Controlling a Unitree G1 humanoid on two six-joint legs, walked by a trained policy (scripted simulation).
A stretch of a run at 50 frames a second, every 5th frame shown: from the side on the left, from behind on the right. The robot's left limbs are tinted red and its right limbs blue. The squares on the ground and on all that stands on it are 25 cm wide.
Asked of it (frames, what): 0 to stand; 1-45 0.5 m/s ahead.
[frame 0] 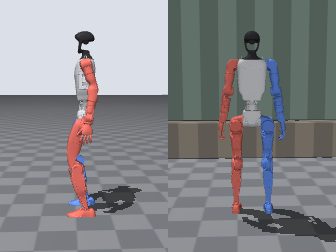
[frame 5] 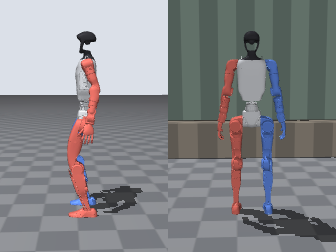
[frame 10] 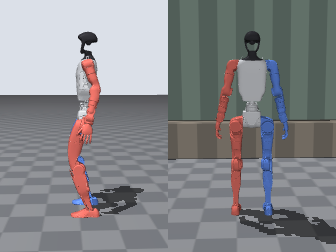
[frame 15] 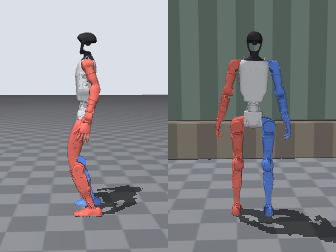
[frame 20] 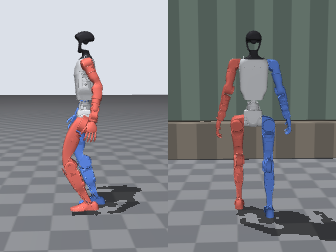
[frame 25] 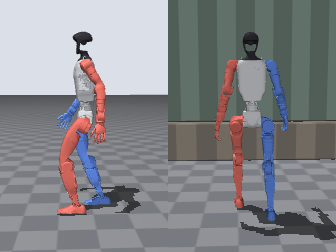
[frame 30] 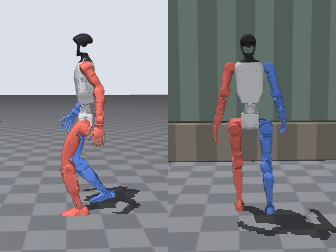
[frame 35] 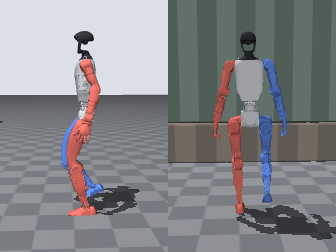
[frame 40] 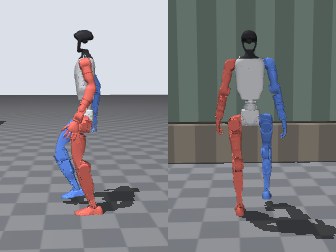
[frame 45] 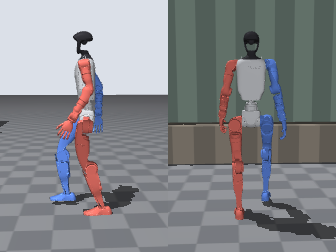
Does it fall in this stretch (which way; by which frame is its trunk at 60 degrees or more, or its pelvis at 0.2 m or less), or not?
no
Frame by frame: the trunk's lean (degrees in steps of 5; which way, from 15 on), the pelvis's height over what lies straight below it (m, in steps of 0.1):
0: 0, 0.8
5: 0, 0.8
10: 0, 0.8
15: 5, 0.8
20: 0, 0.8
25: 0, 0.8
30: 5, 0.8
35: 0, 0.8
40: 0, 0.8
45: 5, 0.8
